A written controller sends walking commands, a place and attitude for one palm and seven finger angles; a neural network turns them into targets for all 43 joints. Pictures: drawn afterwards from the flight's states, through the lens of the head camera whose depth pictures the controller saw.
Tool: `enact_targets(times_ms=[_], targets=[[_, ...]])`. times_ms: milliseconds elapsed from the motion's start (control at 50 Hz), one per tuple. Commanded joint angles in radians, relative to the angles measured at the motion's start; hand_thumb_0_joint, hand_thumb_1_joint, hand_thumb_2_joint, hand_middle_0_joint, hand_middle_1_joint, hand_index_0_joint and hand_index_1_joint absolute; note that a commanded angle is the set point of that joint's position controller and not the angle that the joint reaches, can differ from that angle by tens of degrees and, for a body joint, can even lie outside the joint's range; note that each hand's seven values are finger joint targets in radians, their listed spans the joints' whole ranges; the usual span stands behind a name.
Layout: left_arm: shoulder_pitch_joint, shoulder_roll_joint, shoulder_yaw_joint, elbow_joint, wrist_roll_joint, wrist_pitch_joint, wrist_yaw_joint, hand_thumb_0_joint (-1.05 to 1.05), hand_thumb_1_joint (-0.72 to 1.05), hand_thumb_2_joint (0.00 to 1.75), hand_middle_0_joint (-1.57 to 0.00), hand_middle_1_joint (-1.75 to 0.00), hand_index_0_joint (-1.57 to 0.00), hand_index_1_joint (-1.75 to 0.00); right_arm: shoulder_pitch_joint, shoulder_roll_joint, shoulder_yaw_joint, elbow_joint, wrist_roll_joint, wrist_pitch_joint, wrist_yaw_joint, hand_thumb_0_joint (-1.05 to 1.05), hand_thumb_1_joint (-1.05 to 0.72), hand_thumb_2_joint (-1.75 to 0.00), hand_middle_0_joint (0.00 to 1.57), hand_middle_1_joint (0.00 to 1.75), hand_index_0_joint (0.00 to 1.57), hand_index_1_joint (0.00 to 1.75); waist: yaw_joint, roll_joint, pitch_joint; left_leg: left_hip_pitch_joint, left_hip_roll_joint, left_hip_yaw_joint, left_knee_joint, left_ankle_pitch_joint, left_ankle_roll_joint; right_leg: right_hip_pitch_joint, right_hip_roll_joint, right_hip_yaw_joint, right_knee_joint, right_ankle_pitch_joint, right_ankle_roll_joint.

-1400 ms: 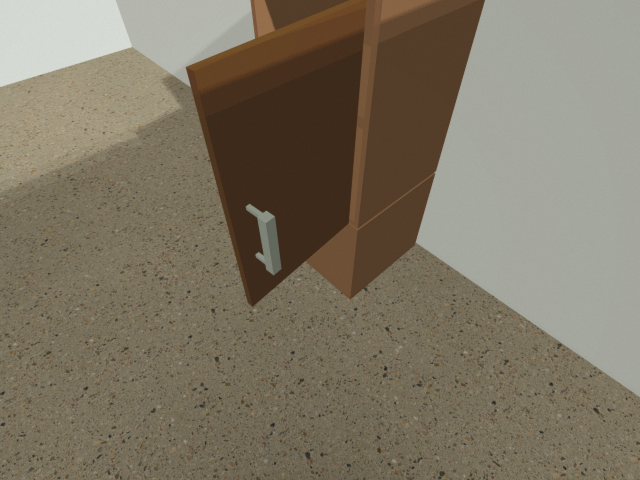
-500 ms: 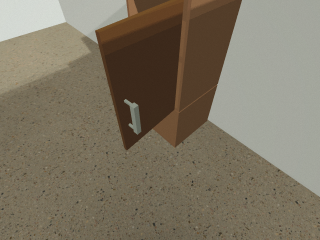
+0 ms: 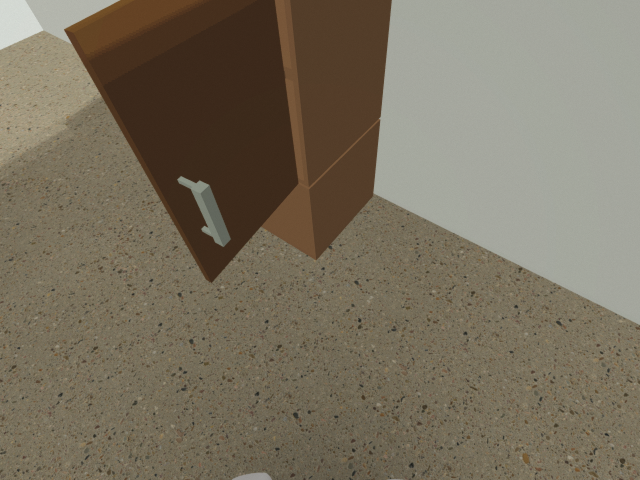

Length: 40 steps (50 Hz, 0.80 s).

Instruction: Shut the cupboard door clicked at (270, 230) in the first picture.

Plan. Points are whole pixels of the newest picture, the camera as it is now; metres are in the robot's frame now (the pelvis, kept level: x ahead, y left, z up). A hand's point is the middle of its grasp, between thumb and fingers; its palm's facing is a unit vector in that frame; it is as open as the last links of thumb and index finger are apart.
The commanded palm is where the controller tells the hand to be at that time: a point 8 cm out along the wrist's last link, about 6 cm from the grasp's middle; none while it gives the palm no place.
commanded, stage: walk around to get in front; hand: left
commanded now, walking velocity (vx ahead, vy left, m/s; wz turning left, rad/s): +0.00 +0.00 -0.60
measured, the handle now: (204, 212) +0.56 +0.28 -0.10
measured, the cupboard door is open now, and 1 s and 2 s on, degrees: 95 95 95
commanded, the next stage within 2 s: none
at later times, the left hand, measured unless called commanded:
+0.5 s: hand out of the picture +0.09 +0.20 -0.17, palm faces -0.16 -0.96 -0.22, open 7.3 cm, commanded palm none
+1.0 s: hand (274, 447) +0.17 +0.09 -0.15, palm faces -0.54 -0.80 -0.27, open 7.3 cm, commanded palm none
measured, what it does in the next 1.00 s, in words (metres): steps on the spot, turning right: left foot, then right foot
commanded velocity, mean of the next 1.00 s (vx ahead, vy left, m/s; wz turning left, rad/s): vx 0.00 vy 0.00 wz -0.60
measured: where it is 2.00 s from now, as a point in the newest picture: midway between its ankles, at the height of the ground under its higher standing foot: outside the picture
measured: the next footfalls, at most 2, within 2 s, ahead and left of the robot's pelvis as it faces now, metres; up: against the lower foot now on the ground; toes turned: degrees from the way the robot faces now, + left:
left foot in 0.48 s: +0.06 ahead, +0.13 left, +0.00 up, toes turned -16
right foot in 0.82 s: -0.03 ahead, -0.15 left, +0.00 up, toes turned -32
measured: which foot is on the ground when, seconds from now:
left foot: down 0.00-0.00, up 0.02-0.46, down 0.48-0.82, up 0.84-1.00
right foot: down 0.00-0.48, up 0.50-0.80, down 0.82-1.00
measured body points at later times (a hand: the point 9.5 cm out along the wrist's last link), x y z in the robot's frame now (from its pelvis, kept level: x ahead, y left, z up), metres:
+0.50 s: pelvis -0.01 +0.01 +0.00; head +0.04 +0.01 +0.45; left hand +0.10 +0.25 -0.15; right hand +0.08 -0.27 -0.12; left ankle +0.02 +0.14 -0.73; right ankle -0.01 -0.10 -0.72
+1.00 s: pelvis -0.02 -0.03 +0.01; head +0.02 -0.07 +0.45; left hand +0.20 +0.14 -0.13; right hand -0.12 -0.29 -0.14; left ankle +0.03 +0.11 -0.65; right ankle -0.06 -0.12 -0.73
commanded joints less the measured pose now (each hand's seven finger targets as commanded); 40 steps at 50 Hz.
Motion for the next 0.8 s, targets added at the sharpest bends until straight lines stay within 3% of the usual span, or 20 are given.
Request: enact_targets(times_ms=[0,20,40,60,120,320,360,400,420,440,460,480,500,540,580,680,720,740,760,780], targets=[[0.187,0.272,0.061,-0.026,0.010,-0.036,0.032,0.00,0.90,0.90,-0.20,-0.30,-0.20,-0.30,-0.110,-0.105,-0.041,-0.146,0.022,-0.008,0.001,0.00,-0.90,-0.90,0.20,0.30,0.20,0.30,0.082,-0.393,-0.091,-0.315,-0.086,-0.094,0.490,-0.359,-0.014,0.158,-0.374,0.565,-0.443,0.632,-0.159],[0.158,0.258,0.060,-0.036,0.004,-0.037,0.039,0.00,0.90,0.90,-0.20,-0.30,-0.20,-0.30,-0.088,-0.113,-0.042,-0.134,0.023,-0.002,0.005,0.00,-0.90,-0.90,0.20,0.30,0.20,0.30,0.053,-0.278,-0.100,-0.329,-0.053,-0.190,0.591,-0.299,-0.005,0.153,-0.365,0.497,-0.423,0.546,-0.211],[0.097,0.227,0.056,-0.062,0.006,-0.036,0.042,0.00,0.90,0.90,-0.20,-0.30,-0.20,-0.30,-0.092,-0.101,-0.045,-0.129,0.024,-0.003,0.009,0.00,-0.90,-0.90,0.20,0.30,0.20,0.30,0.023,-0.175,-0.088,-0.343,-0.043,-0.202,0.615,-0.228,-0.007,0.123,-0.307,0.453,-0.405,0.473,-0.213],[0.059,0.208,0.055,-0.076,0.006,-0.037,0.045,0.00,0.90,0.90,-0.20,-0.30,-0.20,-0.30,-0.090,-0.099,-0.045,-0.124,0.022,-0.003,0.005,0.00,-0.90,-0.90,0.20,0.30,0.20,0.30,0.004,-0.209,-0.099,-0.347,-0.035,-0.208,0.625,-0.189,-0.016,0.125,-0.267,0.451,-0.381,0.494,-0.203],[0.072,0.182,0.050,-0.085,0.002,-0.049,0.053,0.00,0.90,0.90,-0.20,-0.30,-0.20,-0.30,-0.091,-0.076,-0.039,-0.124,0.022,-0.005,0.007,0.00,-0.90,-0.90,0.20,0.30,0.20,0.30,0.005,-0.134,-0.159,-0.309,-0.047,-0.206,0.554,-0.136,-0.030,0.189,-0.227,0.384,-0.334,0.653,-0.182],[0.106,0.206,0.064,-0.096,0.009,-0.038,0.046,0.00,0.90,0.90,-0.20,-0.30,-0.20,-0.30,-0.142,-0.071,-0.034,-0.180,0.035,-0.015,0.000,0.00,-0.90,-0.90,0.20,0.30,0.20,0.30,0.027,-0.166,-0.173,-0.210,-0.103,-0.212,0.246,-0.164,-0.019,0.197,-0.194,0.502,-0.331,0.628,-0.196],[0.076,0.210,0.066,-0.110,0.009,-0.035,0.044,0.00,0.90,0.90,-0.20,-0.30,-0.20,-0.30,-0.108,-0.074,-0.036,-0.178,0.039,-0.018,-0.002,0.00,-0.90,-0.90,0.20,0.30,0.20,0.30,0.006,-0.171,-0.175,-0.138,-0.113,-0.209,0.150,-0.138,-0.010,0.145,-0.179,0.513,-0.323,0.606,-0.179],[0.033,0.204,0.063,-0.119,0.002,-0.032,0.042,0.00,0.90,0.90,-0.20,-0.30,-0.20,-0.30,-0.025,-0.083,-0.035,-0.158,0.042,-0.027,-0.007,0.00,-0.90,-0.90,0.20,0.30,0.20,0.30,-0.037,-0.147,-0.205,0.026,-0.114,-0.206,-0.042,-0.022,-0.005,0.063,-0.140,0.494,-0.275,0.557,-0.127],[0.009,0.184,0.057,-0.129,-0.003,-0.029,0.040,0.00,0.90,0.90,-0.20,-0.30,-0.20,-0.30,0.026,-0.102,-0.038,-0.143,0.041,-0.036,-0.011,0.00,-0.90,-0.90,0.20,0.30,0.20,0.30,-0.063,-0.111,-0.217,0.182,-0.076,-0.210,-0.168,0.056,0.003,-0.049,-0.093,0.443,-0.237,0.455,-0.080],[0.021,0.129,0.044,-0.145,-0.013,-0.027,0.034,0.00,0.90,0.90,-0.20,-0.30,-0.20,-0.30,0.045,-0.178,-0.048,-0.142,0.029,-0.047,-0.016,0.00,-0.90,-0.90,0.20,0.30,0.20,0.30,-0.068,0.099,-0.222,0.306,0.122,-0.420,-0.296,0.038,0.065,-0.222,0.026,0.326,-0.112,0.186,-0.023],[-0.002,0.112,0.036,-0.169,-0.012,-0.028,0.019,0.00,0.90,0.90,-0.20,-0.30,-0.20,-0.30,0.053,-0.251,-0.062,-0.159,0.014,-0.046,-0.019,0.00,-0.90,-0.90,0.20,0.30,0.20,0.30,-0.065,0.285,-0.185,0.281,0.365,-0.639,-0.346,0.180,0.178,-0.334,0.093,0.134,0.142,-0.209,0.039],[-0.037,0.154,0.040,-0.180,0.001,-0.026,0.016,0.00,0.90,0.90,-0.20,-0.30,-0.20,-0.30,0.042,-0.245,-0.054,-0.173,0.010,-0.040,-0.019,0.00,-0.90,-0.90,0.20,0.30,0.20,0.30,-0.067,0.160,-0.138,0.157,0.418,-0.623,-0.317,0.252,0.245,-0.307,0.031,0.131,0.308,-0.207,0.054],[0.007,0.154,0.053,-0.183,0.004,-0.024,0.007,0.00,0.90,0.90,-0.20,-0.30,-0.20,-0.30,-0.015,-0.216,-0.042,-0.202,0.001,-0.039,-0.016,0.00,-0.90,-0.90,0.20,0.30,0.20,0.30,-0.022,0.095,-0.125,0.051,0.380,-0.546,-0.333,0.180,0.261,-0.271,0.016,0.109,0.421,-0.150,0.068],[0.008,0.145,0.058,-0.141,0.009,-0.013,-0.006,0.00,0.90,0.90,-0.20,-0.30,-0.20,-0.30,-0.075,-0.169,-0.027,-0.212,0.000,-0.043,-0.019,0.00,-0.90,-0.90,0.20,0.30,0.20,0.30,0.009,0.169,-0.092,0.030,0.228,-0.353,-0.283,0.317,0.189,-0.284,0.004,0.089,0.491,-0.051,0.080],[0.015,0.123,0.046,-0.147,0.004,-0.009,-0.016,0.00,0.90,0.90,-0.20,-0.30,-0.20,-0.30,-0.057,-0.161,-0.024,-0.210,0.002,-0.043,-0.019,0.00,-0.90,-0.90,0.20,0.30,0.20,0.30,0.006,0.185,-0.122,0.101,0.170,-0.216,-0.220,0.464,0.158,-0.284,-0.008,0.029,0.435,-0.029,0.089],[-0.080,0.095,0.019,-0.174,-0.002,-0.022,-0.022,0.00,0.90,0.90,-0.20,-0.30,-0.20,-0.30,0.076,-0.201,-0.045,-0.166,0.002,-0.039,-0.004,0.00,-0.90,-0.90,0.20,0.30,0.20,0.30,-0.063,0.186,-0.172,0.200,0.188,-0.135,-0.130,0.626,0.144,-0.161,-0.001,-0.074,0.098,-0.011,0.072],[-0.062,0.101,0.018,-0.167,-0.006,-0.025,-0.023,0.00,0.90,0.90,-0.20,-0.30,-0.20,-0.30,0.061,-0.220,-0.051,-0.166,0.004,-0.035,0.001,0.00,-0.90,-0.90,0.20,0.30,0.20,0.30,-0.049,0.210,-0.170,0.162,0.213,-0.132,-0.097,0.592,0.133,-0.073,-0.001,-0.079,-0.010,0.001,0.052],[-0.032,0.111,0.021,-0.157,-0.005,-0.027,-0.023,0.00,0.90,0.90,-0.20,-0.30,-0.20,-0.30,0.052,-0.229,-0.054,-0.168,0.007,-0.032,0.003,0.00,-0.90,-0.90,0.20,0.30,0.20,0.30,-0.032,0.179,-0.176,0.121,0.210,-0.115,-0.056,0.544,0.110,0.004,0.004,-0.086,-0.091,0.066,0.042],[0.032,0.132,0.029,-0.135,-0.004,-0.031,-0.022,0.00,0.90,0.90,-0.20,-0.30,-0.20,-0.30,0.026,-0.234,-0.057,-0.173,0.011,-0.030,0.006,0.00,-0.90,-0.90,0.20,0.30,0.20,0.30,0.010,0.140,-0.186,0.047,0.185,-0.082,0.039,0.456,0.070,0.130,0.001,-0.083,-0.212,0.200,0.028],[0.108,0.218,0.042,-0.112,0.004,-0.043,-0.012,0.00,0.90,0.90,-0.20,-0.30,-0.20,-0.30,0.033,-0.192,-0.052,-0.191,0.023,-0.028,0.015,0.00,-0.90,-0.90,0.20,0.30,0.20,0.30,0.040,-0.052,-0.237,-0.105,0.114,-0.016,0.221,0.243,0.008,0.320,-0.124,0.065,-0.306,0.461,-0.018]])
